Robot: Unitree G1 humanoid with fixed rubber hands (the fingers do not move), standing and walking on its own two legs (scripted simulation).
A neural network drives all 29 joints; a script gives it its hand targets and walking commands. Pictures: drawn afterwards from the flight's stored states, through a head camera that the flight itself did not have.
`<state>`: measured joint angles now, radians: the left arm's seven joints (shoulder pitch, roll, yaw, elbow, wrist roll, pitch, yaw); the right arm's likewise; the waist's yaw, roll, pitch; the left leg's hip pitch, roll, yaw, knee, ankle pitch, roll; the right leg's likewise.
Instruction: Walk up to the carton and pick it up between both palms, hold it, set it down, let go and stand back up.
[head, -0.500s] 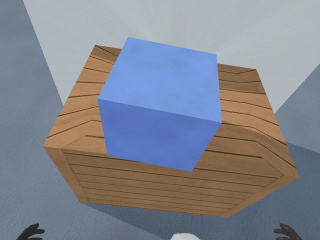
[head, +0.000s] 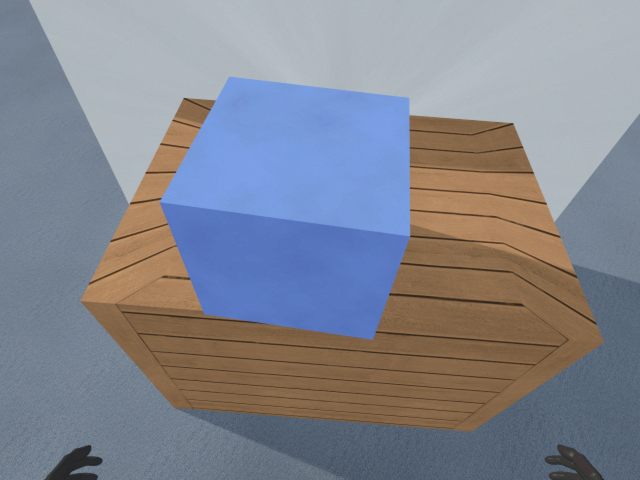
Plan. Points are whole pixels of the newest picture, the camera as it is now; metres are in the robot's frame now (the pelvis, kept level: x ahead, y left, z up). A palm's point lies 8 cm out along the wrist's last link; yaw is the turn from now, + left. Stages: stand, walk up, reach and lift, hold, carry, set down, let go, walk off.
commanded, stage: walk up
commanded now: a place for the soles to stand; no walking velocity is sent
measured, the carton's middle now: (302, 210) +0.50 +0.04 +0.01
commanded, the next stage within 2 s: none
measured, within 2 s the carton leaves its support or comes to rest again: neither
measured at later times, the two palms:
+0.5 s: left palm out of the picture +0.09 +0.34 -0.08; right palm out of the picture +0.13 -0.32 -0.07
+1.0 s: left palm out of the picture +0.12 +0.44 -0.11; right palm (508, 416) +0.20 -0.23 -0.03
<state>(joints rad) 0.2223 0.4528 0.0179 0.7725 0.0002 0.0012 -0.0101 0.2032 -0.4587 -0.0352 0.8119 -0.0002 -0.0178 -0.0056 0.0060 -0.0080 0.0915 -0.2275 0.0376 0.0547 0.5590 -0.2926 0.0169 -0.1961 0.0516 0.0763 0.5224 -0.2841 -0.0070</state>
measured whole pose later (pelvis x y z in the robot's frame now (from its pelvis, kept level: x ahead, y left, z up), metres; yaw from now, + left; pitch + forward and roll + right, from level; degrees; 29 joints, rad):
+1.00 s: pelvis +0.08 +0.10 +0.01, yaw +1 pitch -4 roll -5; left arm 0.35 0.49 0.05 0.81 0.00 0.01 -0.01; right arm 0.21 -0.45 -0.04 0.80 0.00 -0.04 0.03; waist 0.01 -0.02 0.06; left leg -0.20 0.01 0.07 0.50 -0.24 0.07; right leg -0.41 0.06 0.10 0.99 -0.25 -0.01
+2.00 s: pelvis +0.11 +0.04 +0.00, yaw +1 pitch -2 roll -1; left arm 0.25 0.46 0.01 0.81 0.00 -0.01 0.00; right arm 0.21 -0.45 -0.04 0.84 0.00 -0.01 0.02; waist 0.01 -0.02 0.07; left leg -0.20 0.02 0.07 0.53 -0.29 0.04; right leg -0.19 0.02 0.10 0.51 -0.23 -0.02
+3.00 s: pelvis +0.11 +0.03 +0.00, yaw +1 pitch -2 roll +0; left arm 0.25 0.45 0.00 0.81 0.00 -0.02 0.00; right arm 0.20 -0.45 -0.04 0.84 0.00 -0.01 0.02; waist 0.01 -0.02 0.07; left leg -0.20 0.02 0.07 0.53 -0.30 0.03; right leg -0.20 0.02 0.10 0.54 -0.30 0.01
